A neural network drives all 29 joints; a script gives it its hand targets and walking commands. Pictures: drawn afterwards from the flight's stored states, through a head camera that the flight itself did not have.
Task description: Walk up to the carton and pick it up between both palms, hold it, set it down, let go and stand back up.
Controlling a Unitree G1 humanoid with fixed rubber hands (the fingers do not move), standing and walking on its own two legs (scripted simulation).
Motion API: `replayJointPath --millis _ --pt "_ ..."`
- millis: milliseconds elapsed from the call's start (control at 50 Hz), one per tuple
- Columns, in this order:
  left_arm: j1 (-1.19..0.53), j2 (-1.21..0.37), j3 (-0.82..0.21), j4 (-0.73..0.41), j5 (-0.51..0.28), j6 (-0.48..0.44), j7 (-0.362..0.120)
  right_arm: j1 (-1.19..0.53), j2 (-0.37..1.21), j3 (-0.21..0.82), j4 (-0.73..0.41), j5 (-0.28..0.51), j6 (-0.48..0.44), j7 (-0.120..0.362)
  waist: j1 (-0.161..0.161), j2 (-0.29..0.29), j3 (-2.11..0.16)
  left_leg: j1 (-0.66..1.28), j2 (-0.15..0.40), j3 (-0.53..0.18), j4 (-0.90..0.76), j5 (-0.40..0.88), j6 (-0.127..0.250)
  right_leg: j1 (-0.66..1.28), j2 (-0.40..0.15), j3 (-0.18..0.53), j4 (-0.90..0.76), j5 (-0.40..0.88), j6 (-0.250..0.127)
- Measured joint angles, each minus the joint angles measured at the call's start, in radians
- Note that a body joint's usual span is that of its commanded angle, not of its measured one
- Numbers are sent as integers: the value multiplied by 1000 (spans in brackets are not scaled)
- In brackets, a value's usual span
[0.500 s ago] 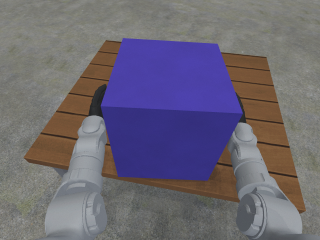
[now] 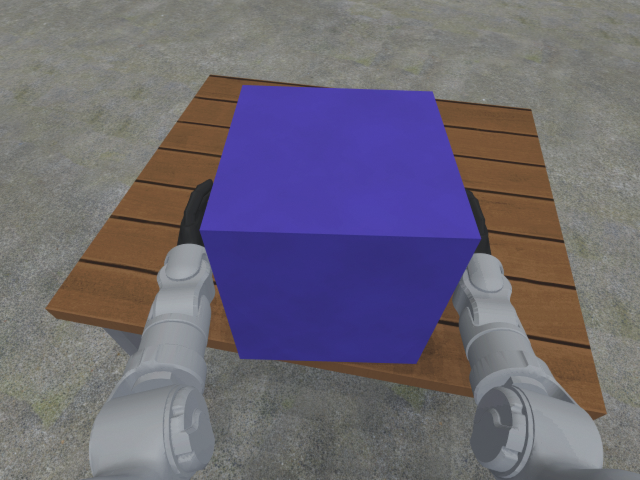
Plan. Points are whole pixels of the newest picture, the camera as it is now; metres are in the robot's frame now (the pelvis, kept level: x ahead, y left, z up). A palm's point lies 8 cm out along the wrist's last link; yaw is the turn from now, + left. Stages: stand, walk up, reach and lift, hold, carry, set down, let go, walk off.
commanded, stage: set down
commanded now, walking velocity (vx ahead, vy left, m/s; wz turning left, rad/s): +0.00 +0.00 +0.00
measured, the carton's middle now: (332, 229) +0.45 +0.01 +0.03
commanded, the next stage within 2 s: none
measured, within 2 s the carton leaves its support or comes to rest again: neither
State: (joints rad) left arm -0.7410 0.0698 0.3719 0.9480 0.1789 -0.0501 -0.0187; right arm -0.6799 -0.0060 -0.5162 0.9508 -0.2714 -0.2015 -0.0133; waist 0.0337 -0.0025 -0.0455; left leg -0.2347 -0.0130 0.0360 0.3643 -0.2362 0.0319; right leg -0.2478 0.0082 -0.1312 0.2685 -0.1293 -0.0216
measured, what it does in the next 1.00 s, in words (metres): stands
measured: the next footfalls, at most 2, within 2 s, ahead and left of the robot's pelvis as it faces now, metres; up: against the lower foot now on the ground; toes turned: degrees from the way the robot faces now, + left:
none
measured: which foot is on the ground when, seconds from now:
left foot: down 0.00-1.00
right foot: down 0.00-1.00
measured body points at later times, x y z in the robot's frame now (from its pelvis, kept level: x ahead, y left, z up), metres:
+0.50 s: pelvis -0.01 +0.00 +0.00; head +0.04 +0.01 +0.45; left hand +0.41 +0.20 +0.06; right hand +0.41 -0.17 +0.06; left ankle -0.04 +0.08 -0.75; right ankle +0.00 -0.10 -0.75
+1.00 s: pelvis -0.02 +0.00 +0.00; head +0.05 +0.01 +0.44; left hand +0.41 +0.20 +0.06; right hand +0.41 -0.17 +0.06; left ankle -0.04 +0.08 -0.75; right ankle +0.00 -0.10 -0.75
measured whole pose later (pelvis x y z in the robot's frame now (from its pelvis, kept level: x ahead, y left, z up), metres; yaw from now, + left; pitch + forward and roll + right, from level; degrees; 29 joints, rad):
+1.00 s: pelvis -0.02 +0.00 +0.00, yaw +0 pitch +8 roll -1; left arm -0.81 0.06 0.53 1.02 0.29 -0.19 -0.07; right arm -0.72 0.05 -0.66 0.88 -0.41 -0.25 0.03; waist 0.03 -0.01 0.01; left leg -0.27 -0.03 0.04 0.33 -0.19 0.04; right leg -0.30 0.00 -0.13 0.27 -0.10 -0.02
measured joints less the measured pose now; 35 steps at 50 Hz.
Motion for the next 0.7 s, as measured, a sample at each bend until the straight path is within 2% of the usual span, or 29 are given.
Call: replayJointPath --millis 80,320,700 --pt "-11 5 20 38 4 -41 -2 -20 0 -13 21 -7 -20 2 7 -2 8 -12 5 5 3 3 1 -9 6 5 -7 13 -4" --pt "-59 32 44 135 3 -107 -13 -48 22 -73 31 -66 -40 -1 2 -12 0 -40 -5 4 -26 34 2 -51 -4 3 -4 24 -7" --pt "-66 32 79 152 30 -142 -25 -57 34 -114 38 -98 -68 8 -5 -8 9 -41 -7 10 -23 30 6 -53 -7 8 0 22 -2"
